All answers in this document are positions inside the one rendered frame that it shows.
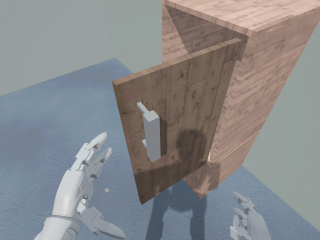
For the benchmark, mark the left robot hand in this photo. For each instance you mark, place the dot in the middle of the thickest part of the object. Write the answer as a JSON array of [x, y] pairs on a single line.
[[78, 182]]

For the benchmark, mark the right robot hand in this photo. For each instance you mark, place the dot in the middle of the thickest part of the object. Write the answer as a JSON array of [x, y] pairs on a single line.
[[253, 224]]

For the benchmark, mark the cupboard door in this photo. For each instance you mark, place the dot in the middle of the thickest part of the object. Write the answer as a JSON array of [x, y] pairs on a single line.
[[188, 94]]

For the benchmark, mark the handle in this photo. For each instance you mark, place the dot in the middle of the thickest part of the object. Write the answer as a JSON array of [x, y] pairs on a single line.
[[151, 123]]

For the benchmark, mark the left robot forearm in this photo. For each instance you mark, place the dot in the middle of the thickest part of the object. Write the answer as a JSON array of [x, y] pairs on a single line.
[[58, 228]]

